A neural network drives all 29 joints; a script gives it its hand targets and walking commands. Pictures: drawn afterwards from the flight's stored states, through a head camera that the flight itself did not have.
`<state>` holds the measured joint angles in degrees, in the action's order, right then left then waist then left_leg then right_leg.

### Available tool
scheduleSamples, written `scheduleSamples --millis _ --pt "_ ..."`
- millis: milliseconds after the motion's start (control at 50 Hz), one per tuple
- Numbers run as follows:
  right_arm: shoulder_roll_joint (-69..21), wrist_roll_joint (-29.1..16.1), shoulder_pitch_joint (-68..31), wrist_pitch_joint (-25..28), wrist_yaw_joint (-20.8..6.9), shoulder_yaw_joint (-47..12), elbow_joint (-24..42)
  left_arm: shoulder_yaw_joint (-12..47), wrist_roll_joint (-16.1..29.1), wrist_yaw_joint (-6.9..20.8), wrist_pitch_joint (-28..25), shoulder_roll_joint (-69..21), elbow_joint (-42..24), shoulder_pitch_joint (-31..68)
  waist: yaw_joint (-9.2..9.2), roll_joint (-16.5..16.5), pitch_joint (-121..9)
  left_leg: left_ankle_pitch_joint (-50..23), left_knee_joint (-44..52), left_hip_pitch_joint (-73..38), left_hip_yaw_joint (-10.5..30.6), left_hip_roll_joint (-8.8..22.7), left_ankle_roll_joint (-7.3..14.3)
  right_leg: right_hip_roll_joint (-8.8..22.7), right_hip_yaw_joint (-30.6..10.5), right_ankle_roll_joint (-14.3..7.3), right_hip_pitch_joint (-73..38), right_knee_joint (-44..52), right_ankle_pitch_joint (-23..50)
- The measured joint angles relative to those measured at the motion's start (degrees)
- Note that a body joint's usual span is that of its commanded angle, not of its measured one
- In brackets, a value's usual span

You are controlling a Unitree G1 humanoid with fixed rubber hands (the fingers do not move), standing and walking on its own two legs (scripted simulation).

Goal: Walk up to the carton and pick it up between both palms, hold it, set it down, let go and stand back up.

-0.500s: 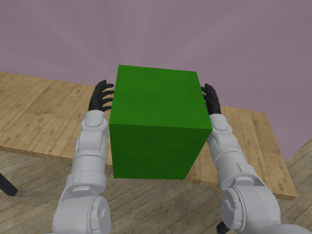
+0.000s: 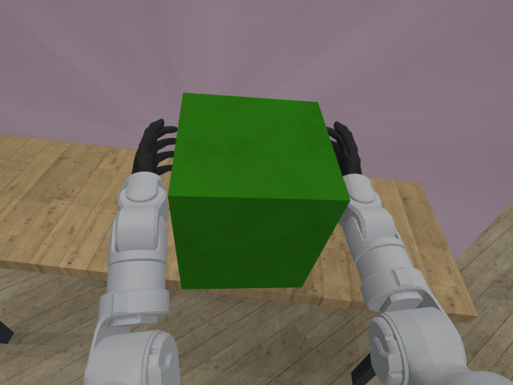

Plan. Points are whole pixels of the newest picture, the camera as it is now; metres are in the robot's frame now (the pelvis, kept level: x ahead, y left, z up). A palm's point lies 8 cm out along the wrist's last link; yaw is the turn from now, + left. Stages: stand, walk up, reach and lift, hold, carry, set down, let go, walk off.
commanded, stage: reach and lift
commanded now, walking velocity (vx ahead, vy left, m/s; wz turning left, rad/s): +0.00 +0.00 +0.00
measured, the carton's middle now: (247, 198) +0.37 -0.01 +0.11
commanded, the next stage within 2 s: hold in 1.20 s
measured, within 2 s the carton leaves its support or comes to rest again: neither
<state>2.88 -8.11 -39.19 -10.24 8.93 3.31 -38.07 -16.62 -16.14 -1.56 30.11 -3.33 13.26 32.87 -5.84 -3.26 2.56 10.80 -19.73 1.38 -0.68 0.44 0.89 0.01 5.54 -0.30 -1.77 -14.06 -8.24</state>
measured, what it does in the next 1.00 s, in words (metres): stands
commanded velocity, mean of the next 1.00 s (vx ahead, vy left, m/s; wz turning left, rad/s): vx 0.00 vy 0.00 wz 0.00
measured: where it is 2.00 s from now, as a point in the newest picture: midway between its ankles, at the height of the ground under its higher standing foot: outside the picture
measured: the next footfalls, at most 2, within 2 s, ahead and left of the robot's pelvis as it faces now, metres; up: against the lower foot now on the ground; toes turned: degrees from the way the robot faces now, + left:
none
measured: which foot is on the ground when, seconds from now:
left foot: down 0.00-1.00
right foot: down 0.00-1.00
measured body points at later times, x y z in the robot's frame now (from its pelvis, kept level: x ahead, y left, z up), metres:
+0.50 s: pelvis -0.01 +0.00 +0.00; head -0.05 +0.03 +0.45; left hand +0.38 +0.14 +0.19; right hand +0.37 -0.17 +0.18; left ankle +0.01 +0.11 -0.75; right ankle +0.00 -0.11 -0.75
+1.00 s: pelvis -0.01 +0.00 +0.00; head -0.05 +0.03 +0.45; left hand +0.38 +0.15 +0.20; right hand +0.37 -0.16 +0.20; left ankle +0.01 +0.11 -0.75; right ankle +0.00 -0.11 -0.75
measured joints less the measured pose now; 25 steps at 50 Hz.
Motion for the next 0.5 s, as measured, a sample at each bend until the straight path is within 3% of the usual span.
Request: scheduleSamples --millis 260,500 --pt "-0.3 -0.3 0.1 -2.4 0.2 0.6 2.5 -0.2 -0.4 0.8 3.7 0.0 -2.7 1.3 -0.01 0.1 -0.4 -0.7 0.5 0.1 -0.3 -0.2 0.2 0.1 -0.6 0.1 0.5 -0.1 0.5" --pt "-0.4 0.2 -2.2 -3.5 0.2 1.6 0.8 -1.5 -1.5 1.7 5.5 0.3 -1.5 3.9 0.11 0.1 -0.4 -1.2 0.9 -0.1 -0.2 -0.2 0.0 0.0 -0.7 -0.1 0.6 -0.2 0.8"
